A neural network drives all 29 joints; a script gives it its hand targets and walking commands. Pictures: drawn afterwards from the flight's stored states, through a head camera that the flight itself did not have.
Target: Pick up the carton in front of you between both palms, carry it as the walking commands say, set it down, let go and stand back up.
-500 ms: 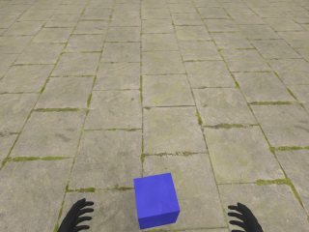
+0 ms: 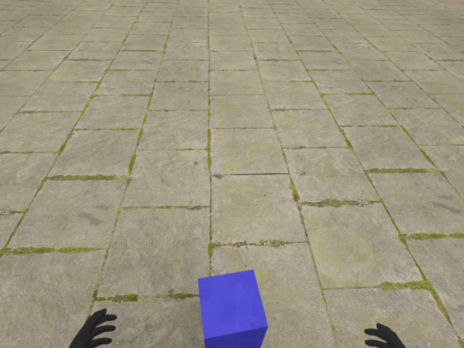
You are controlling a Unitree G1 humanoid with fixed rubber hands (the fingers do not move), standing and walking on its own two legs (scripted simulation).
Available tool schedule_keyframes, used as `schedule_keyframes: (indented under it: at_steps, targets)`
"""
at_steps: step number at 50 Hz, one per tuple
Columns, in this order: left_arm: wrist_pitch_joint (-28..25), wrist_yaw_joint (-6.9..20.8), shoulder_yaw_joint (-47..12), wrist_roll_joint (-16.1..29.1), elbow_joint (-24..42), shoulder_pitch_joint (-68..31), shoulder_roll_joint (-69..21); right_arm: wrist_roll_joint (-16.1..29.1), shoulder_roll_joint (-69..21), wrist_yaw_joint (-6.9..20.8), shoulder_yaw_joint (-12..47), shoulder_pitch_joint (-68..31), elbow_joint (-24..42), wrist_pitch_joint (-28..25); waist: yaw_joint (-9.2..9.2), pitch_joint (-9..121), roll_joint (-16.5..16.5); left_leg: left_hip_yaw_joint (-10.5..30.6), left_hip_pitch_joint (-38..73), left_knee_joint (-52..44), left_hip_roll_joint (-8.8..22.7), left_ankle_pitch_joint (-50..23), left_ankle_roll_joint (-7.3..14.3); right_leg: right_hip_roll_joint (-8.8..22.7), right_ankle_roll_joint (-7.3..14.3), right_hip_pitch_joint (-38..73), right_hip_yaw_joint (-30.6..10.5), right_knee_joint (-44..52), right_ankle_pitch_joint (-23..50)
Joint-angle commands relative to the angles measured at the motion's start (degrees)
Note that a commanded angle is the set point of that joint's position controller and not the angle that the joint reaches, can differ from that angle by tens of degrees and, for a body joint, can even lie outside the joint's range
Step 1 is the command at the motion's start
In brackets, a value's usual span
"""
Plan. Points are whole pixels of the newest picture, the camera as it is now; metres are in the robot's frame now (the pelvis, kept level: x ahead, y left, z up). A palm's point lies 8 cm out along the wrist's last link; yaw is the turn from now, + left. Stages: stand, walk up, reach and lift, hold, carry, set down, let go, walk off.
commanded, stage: stand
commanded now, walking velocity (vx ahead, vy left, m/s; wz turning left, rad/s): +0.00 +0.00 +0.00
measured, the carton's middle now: (230, 314) +0.43 +0.01 -0.64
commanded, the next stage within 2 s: none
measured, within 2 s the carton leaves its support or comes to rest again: neither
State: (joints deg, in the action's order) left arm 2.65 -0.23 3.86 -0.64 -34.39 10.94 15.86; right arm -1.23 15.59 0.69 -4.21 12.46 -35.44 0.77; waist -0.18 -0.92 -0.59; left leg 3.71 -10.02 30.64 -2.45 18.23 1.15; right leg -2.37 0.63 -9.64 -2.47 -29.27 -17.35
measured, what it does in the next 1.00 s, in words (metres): stands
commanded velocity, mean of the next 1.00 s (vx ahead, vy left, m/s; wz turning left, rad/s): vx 0.00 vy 0.00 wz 0.00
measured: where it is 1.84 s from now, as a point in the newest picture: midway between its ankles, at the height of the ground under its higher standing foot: outside the picture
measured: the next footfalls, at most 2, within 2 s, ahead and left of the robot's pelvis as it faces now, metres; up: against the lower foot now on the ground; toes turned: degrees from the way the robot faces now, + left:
none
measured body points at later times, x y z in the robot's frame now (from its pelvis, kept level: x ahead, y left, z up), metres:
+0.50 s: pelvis +0.00 +0.01 +0.00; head +0.00 +0.03 +0.45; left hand +0.14 +0.29 -0.11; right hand +0.13 -0.27 -0.09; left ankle -0.02 +0.11 -0.73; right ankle -0.02 -0.11 -0.73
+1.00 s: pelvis -0.02 +0.02 +0.01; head -0.02 +0.03 +0.46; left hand +0.09 +0.31 -0.11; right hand +0.09 -0.28 -0.10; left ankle -0.02 +0.11 -0.73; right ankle -0.02 -0.11 -0.73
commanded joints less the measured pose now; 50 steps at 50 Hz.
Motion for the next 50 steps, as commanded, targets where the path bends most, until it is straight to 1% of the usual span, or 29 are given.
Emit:
schedule_keyframes:
  at_steps: [1,4,7,14,19,26,39,50]
  targets:
    - [-3.2,-0.4,1.9,-0.2,1.8,-3.0,6.6,-0.1,7.3,-0.5,-2.5,-3.0,2.8,-2.2,-0.09,1.3,1.9,3.6,-3.4,-5.8,4.7,-9.5,-0.6,4.4,-0.4,0.4,-3.8,4.3,8.1]
    - [-3.7,-0.9,1.8,-0.4,0.1,-2.4,7.1,0.0,7.9,-1.0,-2.5,-2.3,1.4,-2.3,-0.32,2.5,1.8,3.7,-1.9,-5.1,5.0,-14.0,-0.6,4.6,-0.5,1.2,-3.8,3.6,12.2]
    - [-3.9,-1.3,1.6,-0.4,-1.2,-1.9,7.6,0.0,8.6,-1.4,-2.5,-1.8,0.4,-2.3,-0.42,3.0,1.9,3.9,-1.1,-4.7,5.3,-16.4,-0.6,4.7,-0.5,1.6,-3.8,3.1,14.3]
    - [-4.0,-1.8,1.2,-0.4,-3.9,-1.1,8.0,0.2,9.6,-2.0,-2.1,-1.3,-1.8,-2.3,-0.29,2.7,1.4,4.4,-0.7,-4.6,5.8,-19.3,-0.4,5.0,-0.4,2.2,-4.0,2.7,16.4]
    - [-4.0,-2.1,0.9,-0.4,-5.5,-0.9,8.1,0.3,9.6,-2.2,-1.7,-1.4,-3.2,-2.3,-0.21,2.3,1.1,4.7,-0.4,-4.9,6.1,-20.0,-0.3,5.3,-0.3,2.5,-4.1,2.9,16.7]
    - [-4.0,-2.4,0.5,-0.3,-7.4,-1.0,8.4,0.4,9.7,-2.4,-1.3,-1.8,-4.9,-2.3,-0.19,1.5,1.0,5.1,-0.2,-6.2,6.3,-18.7,0.0,5.7,-0.4,2.6,-4.4,3.8,15.6]
    - [-4.3,-2.3,0.0,0.0,-11.2,-1.0,9.6,0.8,10.5,-2.3,-0.7,-3.0,-8.6,-2.5,-0.13,-0.1,1.0,5.9,-0.5,-9.5,6.8,-13.0,0.3,6.5,-0.5,2.6,-5.4,6.5,11.9]
    - [-4.5,-2.2,-0.4,0.3,-14.6,-0.9,10.5,1.1,11.4,-2.2,-0.3,-3.9,-12.1,-2.6,-0.02,-0.9,0.9,6.2,-0.5,-11.8,7.3,-9.7,0.2,7.0,-0.5,2.6,-5.8,8.5,10.1]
